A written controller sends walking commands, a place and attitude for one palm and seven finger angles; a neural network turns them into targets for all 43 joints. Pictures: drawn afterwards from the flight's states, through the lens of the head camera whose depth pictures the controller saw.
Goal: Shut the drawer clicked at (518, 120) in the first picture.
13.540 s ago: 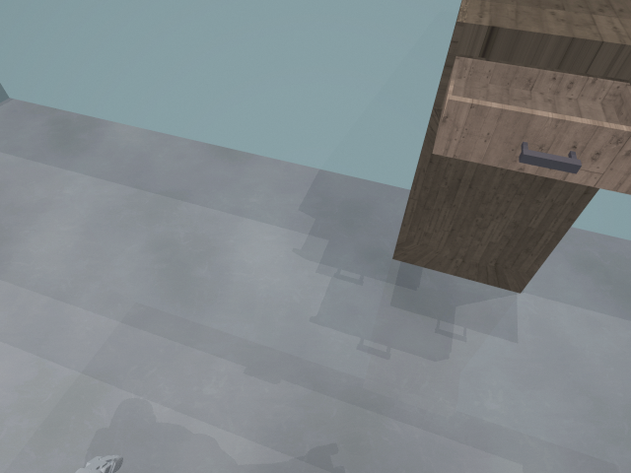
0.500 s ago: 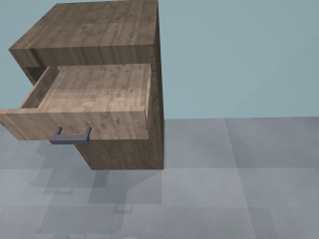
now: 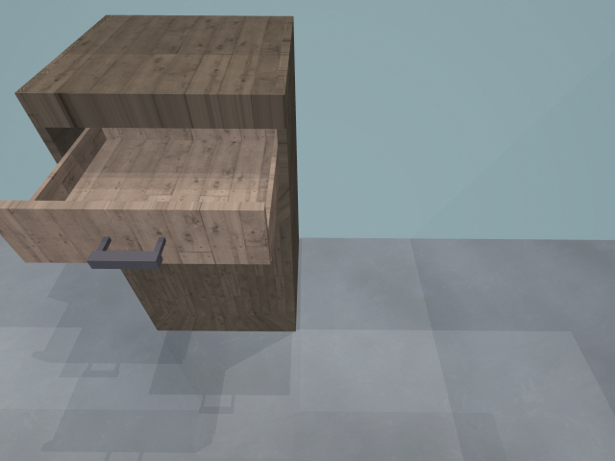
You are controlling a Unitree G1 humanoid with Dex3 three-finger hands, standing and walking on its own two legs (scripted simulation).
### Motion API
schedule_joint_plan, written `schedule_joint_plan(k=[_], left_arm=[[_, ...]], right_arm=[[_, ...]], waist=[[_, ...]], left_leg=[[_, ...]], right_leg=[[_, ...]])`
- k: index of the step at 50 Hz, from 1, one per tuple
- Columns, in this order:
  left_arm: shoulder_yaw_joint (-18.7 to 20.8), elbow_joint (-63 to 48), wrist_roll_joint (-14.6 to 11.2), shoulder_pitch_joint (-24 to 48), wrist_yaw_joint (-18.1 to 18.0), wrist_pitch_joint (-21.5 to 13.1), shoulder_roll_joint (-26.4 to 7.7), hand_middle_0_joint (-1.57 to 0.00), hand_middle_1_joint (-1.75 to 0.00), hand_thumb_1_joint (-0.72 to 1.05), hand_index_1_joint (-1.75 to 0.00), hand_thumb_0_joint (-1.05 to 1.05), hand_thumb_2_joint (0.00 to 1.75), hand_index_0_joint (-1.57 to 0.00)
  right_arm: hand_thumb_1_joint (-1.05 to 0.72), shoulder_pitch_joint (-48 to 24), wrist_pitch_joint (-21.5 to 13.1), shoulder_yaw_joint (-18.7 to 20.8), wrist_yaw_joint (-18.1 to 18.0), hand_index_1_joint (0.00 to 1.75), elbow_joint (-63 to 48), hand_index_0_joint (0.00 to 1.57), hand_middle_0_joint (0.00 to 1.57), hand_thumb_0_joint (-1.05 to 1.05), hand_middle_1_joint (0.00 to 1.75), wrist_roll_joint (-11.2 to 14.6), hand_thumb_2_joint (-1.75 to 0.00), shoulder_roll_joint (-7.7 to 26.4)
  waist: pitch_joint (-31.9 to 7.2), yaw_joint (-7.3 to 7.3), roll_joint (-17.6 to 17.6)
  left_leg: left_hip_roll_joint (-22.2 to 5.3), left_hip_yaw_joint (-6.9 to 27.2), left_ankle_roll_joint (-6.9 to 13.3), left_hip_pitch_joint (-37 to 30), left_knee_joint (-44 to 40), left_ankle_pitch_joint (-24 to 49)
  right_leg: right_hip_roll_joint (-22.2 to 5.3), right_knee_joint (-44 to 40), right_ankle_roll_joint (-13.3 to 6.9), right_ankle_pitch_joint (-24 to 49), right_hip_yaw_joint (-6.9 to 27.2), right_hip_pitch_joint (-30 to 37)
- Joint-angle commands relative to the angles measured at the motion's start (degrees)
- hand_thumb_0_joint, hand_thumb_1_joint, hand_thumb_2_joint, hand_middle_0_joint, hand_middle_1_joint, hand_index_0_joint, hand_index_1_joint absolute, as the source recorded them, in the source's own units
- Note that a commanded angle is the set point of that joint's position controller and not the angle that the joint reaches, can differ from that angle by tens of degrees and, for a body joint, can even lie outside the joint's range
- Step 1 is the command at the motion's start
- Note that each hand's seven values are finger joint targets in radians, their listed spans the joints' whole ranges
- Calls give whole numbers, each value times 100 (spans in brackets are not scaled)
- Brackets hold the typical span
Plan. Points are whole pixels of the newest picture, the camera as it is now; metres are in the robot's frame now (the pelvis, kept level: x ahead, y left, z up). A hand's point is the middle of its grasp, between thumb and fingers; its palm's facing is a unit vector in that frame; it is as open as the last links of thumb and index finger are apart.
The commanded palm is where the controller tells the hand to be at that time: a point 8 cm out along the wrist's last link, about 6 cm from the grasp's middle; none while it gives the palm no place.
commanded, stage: look again from close up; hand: left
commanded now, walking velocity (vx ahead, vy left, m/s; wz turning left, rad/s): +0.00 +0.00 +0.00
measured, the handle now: (129, 251) +0.43 +0.33 +0.00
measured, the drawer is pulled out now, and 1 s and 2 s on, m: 0.23 0.23 0.23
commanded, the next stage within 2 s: shuffle to correct the standing spot in 0.60 s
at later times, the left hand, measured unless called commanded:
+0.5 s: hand out of the picture +0.01 +0.24 -0.17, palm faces +0.04 -0.98 -0.21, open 7.4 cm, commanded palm none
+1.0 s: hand out of the picture +0.03 +0.23 -0.19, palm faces +0.05 -0.98 -0.17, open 7.4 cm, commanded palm none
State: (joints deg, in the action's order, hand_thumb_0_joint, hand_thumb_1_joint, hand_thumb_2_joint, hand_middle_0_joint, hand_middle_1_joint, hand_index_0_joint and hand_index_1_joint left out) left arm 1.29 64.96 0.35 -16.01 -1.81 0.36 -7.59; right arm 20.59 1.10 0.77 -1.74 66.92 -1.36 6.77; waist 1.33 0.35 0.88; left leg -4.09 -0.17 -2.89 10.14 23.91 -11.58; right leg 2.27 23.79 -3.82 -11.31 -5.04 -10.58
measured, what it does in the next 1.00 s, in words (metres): shifts its weight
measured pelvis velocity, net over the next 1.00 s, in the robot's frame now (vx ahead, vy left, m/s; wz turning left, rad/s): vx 0.05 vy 0.07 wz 0.00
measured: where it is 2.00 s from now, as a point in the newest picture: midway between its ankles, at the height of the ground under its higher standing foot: outside the picture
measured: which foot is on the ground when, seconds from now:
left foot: down 0.00-1.00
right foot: down 0.00-1.00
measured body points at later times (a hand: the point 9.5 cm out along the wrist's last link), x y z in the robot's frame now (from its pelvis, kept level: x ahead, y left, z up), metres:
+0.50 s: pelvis +0.01 +0.06 +0.00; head +0.00 +0.06 +0.45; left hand +0.01 +0.29 -0.16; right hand +0.00 -0.15 -0.17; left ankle +0.00 +0.15 -0.74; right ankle +0.02 -0.07 -0.74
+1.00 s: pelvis +0.05 +0.07 -0.01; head +0.06 +0.07 +0.44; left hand +0.03 +0.28 -0.17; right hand +0.03 -0.16 -0.17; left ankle +0.00 +0.15 -0.74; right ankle +0.02 -0.07 -0.74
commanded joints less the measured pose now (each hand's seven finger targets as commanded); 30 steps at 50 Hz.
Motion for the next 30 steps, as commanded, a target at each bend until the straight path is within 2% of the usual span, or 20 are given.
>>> schedule_joint_plan(k=[1,3,4,5,6,7,8,9,10,11,12,13,14,15,16,17,21,23,26,30], left_arm=[[133,-226,9,-250,-23,-80,-565,-20,-30,90,-30,0,90,-20],[120,-196,13,-309,-23,-87,-542,-20,-30,90,-30,0,90,-20],[115,-176,10,-378,-21,-93,-480,-20,-30,90,-30,0,90,-20],[44,-69,113,-910,-243,-284,-653,-20,-30,90,-30,0,90,-20],[71,-316,109,-703,-189,-322,-913,-20,-30,90,-30,0,90,-20],[79,-456,113,-403,-151,-326,-876,-20,-30,90,-30,0,90,-20],[125,-608,103,-157,-135,-315,-910,-20,-30,90,-30,0,90,-20],[127,-633,102,-151,-133,-311,-819,-20,-30,90,-30,0,90,-20],[102,-614,84,-175,-125,-289,-697,-20,-30,90,-30,0,90,-20],[71,-581,60,-230,-116,-265,-526,-20,-30,90,-30,0,90,-20],[46,-577,37,-361,-106,-248,-377,-20,-30,90,-30,0,90,-20],[14,-569,61,-408,-93,-178,-360,-20,-30,90,-30,0,90,-20],[-7,-530,70,-546,-68,-156,-340,-20,-30,90,-30,0,90,-20],[-32,-487,88,-611,-45,-159,-320,-20,-30,90,-30,0,90,-20],[-57,-449,85,-631,-26,-161,-315,-20,-30,90,-30,0,90,-20],[-66,-442,80,-626,-15,-161,-308,-20,-30,90,-30,0,90,-20],[-79,-449,75,-575,-11,-165,-375,-20,-30,90,-30,0,90,-20],[-80,-446,76,-547,-15,-163,-395,-20,-30,90,-30,0,90,-20],[-83,-430,54,-542,-19,-187,-458,-20,-30,90,-30,0,90,-20],[-83,-386,36,-493,-33,-195,-514,-20,-30,90,-30,0,90,-20]], right_arm=[[-90,486,-73,62,-34,30,-135,20,20,0,30,22,-90,287],[-90,511,-90,61,-40,30,-135,20,20,0,30,32,-90,275],[-90,501,-113,58,-45,30,-155,20,20,0,30,31,-90,270],[-90,-378,-202,47,46,30,-518,20,20,0,30,22,-90,530],[-90,47,-106,54,58,30,-758,20,20,0,30,62,-90,225],[-90,208,-111,60,97,30,-730,20,20,0,30,69,-90,263],[-90,410,-105,60,123,30,-771,20,20,0,30,52,-90,224],[-90,543,-143,39,122,30,-746,20,20,0,30,43,-90,223],[-90,640,-179,23,105,30,-732,20,20,0,30,36,-90,241],[-90,698,-226,15,83,30,-716,20,20,0,30,21,-90,307],[-90,697,-265,11,54,30,-746,20,20,0,30,-1,-90,418],[-90,498,-297,17,55,30,-777,20,20,0,30,-6,-90,491],[-90,253,-297,4,38,30,-842,20,20,0,30,9,-90,563],[-90,112,-303,8,21,30,-899,20,20,0,30,27,-90,604],[-90,82,-309,5,15,30,-920,20,20,0,30,35,-90,635],[-90,93,-315,7,14,30,-912,20,20,0,30,33,-90,669],[-90,122,-337,-10,17,30,-785,20,20,0,30,39,-90,726],[-90,119,-345,-19,12,30,-728,20,20,0,30,40,-90,727],[-90,84,-372,-49,8,30,-651,20,20,0,30,49,-90,760],[-90,66,-390,-69,-9,30,-542,20,20,0,30,61,-90,758]], waist=[[602,-1,-160],[619,-15,-238],[557,-24,-166],[840,-368,-219],[194,53,-196],[-62,153,-91],[-178,244,-228],[-139,268,-403],[-9,275,-378],[185,249,-109],[335,161,267],[498,33,1072],[550,-88,1194],[625,-152,790],[643,-157,383],[683,-143,176],[599,-103,-7],[534,-87,29],[270,-77,-42],[109,-47,-150]], left_leg=[[6,54,269,220,-251,-421],[-30,77,269,289,-318,-459],[-19,96,284,271,-335,-380],[55,-245,80,1025,1042,-659],[73,81,213,800,1590,-1145],[65,-25,264,643,1742,-1051],[131,-190,288,438,1446,-853],[164,-222,303,256,1042,-652],[150,-152,330,112,646,-509],[20,66,392,188,271,-429],[-259,349,500,578,-75,-487],[-422,728,547,1088,-573,-747],[-508,927,621,1383,-915,-1106],[-475,909,650,1488,-968,-1248],[-406,876,647,1526,-977,-1385],[-357,832,623,1500,-1006,-1452],[-292,788,601,1160,-1036,-1128],[-283,744,594,955,-1020,-853],[-224,539,582,587,-763,-46],[-186,370,556,279,-532,784]], right_leg=[[-925,-1172,149,-1660,1076,-799],[-877,-1096,158,-1534,1002,-735],[-875,-1027,163,-1402,997,-720],[-1262,-963,571,997,1525,-436],[-1740,-1106,89,-193,1854,-534],[-1556,-1116,-252,-1183,1558,-749],[-1432,-981,-316,-1290,1248,-786],[-1337,-849,-291,-1440,1132,-938],[-1205,-656,-222,-1547,1032,-1120],[-978,-359,-122,-1463,936,-1216],[-722,-92,-19,-1148,806,-1002],[-580,253,62,-939,481,-636],[-480,438,144,-679,334,-296],[-497,421,164,-424,341,-155],[-536,357,165,-302,395,-75],[-568,311,168,-263,428,-89],[-660,218,200,-95,474,-124],[-679,197,205,-26,489,-141],[-763,117,232,281,547,-29],[-807,126,239,588,593,67]])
